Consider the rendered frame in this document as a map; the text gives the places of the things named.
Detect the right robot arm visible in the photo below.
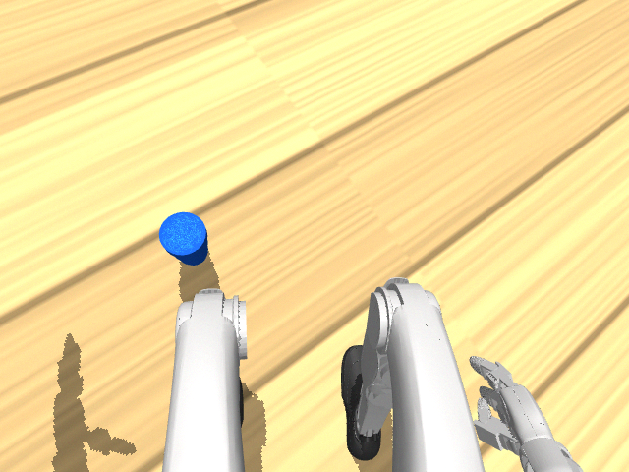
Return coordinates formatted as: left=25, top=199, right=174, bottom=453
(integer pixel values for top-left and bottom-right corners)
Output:
left=519, top=438, right=584, bottom=472

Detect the right robot foot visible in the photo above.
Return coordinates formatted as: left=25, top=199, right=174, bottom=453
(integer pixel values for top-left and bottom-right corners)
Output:
left=341, top=345, right=381, bottom=461

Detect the right robot hand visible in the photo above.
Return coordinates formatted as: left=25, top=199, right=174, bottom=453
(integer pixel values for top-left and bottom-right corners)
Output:
left=469, top=356, right=554, bottom=456

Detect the cup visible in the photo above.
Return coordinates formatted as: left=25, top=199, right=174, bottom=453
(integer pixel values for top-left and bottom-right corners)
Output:
left=159, top=212, right=208, bottom=266

